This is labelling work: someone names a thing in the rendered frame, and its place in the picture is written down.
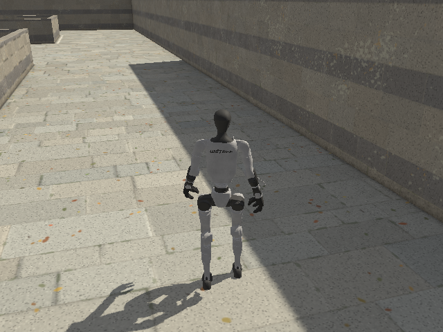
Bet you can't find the left robot hand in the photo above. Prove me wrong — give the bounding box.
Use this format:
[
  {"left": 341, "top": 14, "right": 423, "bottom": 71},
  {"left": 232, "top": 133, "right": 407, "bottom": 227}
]
[{"left": 183, "top": 186, "right": 199, "bottom": 199}]

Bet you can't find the left robot forearm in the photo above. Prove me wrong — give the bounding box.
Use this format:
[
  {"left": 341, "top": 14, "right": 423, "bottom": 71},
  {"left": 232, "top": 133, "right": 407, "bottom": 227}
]
[{"left": 184, "top": 166, "right": 196, "bottom": 189}]

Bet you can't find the robot right shin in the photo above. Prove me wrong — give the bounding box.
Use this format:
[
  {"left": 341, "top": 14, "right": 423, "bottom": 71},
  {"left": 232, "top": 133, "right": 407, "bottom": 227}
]
[{"left": 233, "top": 226, "right": 242, "bottom": 269}]

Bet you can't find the right robot hand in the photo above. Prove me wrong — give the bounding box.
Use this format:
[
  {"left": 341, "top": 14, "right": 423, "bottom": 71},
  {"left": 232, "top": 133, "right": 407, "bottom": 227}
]
[{"left": 248, "top": 196, "right": 264, "bottom": 213}]

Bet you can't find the right robot upper arm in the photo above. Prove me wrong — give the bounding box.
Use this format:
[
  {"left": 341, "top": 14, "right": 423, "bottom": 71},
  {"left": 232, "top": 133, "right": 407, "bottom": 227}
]
[{"left": 236, "top": 140, "right": 255, "bottom": 178}]

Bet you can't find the left robot upper arm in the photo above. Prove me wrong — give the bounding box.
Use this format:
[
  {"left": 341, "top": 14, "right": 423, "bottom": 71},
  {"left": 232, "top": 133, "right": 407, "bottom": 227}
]
[{"left": 189, "top": 139, "right": 208, "bottom": 176}]

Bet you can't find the right robot foot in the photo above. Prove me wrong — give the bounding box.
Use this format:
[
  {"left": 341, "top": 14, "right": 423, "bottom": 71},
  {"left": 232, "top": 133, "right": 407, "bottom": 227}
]
[{"left": 233, "top": 262, "right": 242, "bottom": 278}]

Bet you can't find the right robot forearm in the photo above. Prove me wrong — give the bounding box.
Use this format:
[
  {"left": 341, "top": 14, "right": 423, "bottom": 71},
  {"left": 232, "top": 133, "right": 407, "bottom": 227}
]
[{"left": 248, "top": 168, "right": 262, "bottom": 199}]

